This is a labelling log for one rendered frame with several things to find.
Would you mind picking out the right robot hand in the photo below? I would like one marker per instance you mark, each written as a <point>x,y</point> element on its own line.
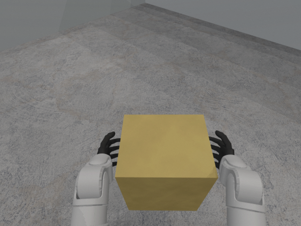
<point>224,149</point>

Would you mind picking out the carton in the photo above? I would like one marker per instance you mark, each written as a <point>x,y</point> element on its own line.
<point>165,162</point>

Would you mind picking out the robot left forearm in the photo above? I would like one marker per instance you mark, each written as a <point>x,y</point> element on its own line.
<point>91,192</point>

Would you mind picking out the left robot hand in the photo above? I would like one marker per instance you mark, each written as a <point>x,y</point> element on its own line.
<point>105,146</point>

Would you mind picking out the robot right forearm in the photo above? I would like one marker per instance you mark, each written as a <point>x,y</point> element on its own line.
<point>244,193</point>

